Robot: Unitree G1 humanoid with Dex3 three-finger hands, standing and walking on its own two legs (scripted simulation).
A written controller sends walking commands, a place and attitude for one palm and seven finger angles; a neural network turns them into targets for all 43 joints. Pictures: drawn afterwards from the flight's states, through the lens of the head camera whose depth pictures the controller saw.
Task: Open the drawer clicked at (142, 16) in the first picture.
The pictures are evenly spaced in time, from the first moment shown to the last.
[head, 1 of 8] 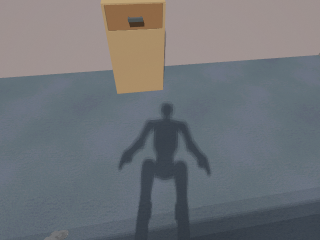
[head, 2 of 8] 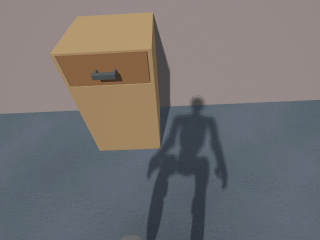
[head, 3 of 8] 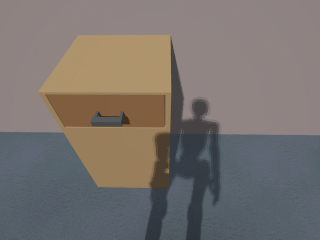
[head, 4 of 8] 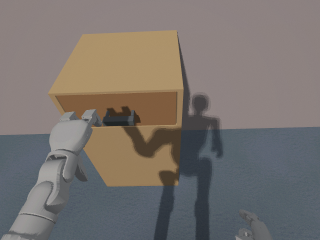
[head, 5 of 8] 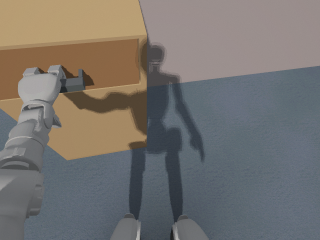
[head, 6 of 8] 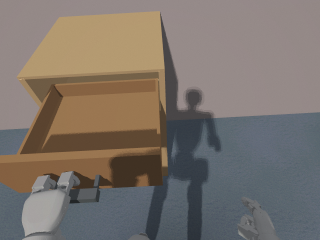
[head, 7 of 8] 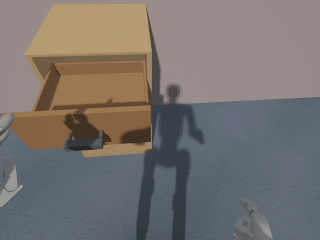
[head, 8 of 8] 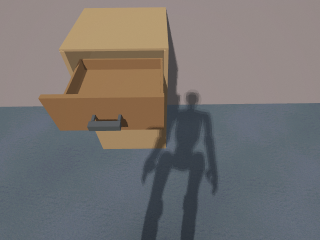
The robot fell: no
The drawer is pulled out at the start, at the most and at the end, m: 0.00 0.30 0.29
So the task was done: yes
